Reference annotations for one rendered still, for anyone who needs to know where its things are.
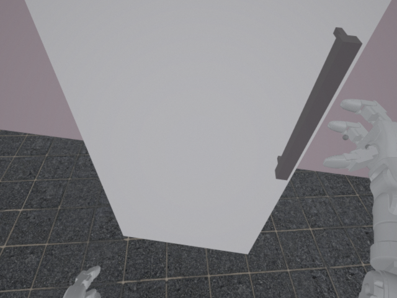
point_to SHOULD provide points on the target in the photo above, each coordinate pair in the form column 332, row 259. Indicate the right robot upper arm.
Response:
column 379, row 284

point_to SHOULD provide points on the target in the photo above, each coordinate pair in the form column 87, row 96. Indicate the robot left hand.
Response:
column 82, row 282

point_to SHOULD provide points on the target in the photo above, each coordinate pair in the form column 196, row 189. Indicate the handle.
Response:
column 341, row 56

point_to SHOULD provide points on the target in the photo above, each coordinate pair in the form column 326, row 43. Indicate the robot right hand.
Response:
column 382, row 137

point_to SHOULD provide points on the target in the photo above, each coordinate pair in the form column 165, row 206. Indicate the fridge door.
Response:
column 185, row 105

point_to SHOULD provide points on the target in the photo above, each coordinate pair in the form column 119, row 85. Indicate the right robot forearm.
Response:
column 383, row 177

